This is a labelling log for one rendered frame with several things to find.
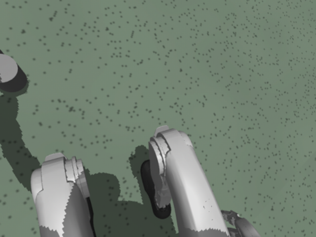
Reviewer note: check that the right robot hand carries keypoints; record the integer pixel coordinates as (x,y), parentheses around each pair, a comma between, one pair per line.
(243,226)

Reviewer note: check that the left robot foot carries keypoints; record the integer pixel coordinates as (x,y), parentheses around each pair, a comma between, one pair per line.
(91,215)

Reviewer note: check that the right robot foot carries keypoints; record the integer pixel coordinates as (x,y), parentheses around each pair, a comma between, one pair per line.
(149,187)

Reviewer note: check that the mug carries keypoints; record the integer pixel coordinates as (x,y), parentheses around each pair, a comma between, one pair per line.
(12,78)

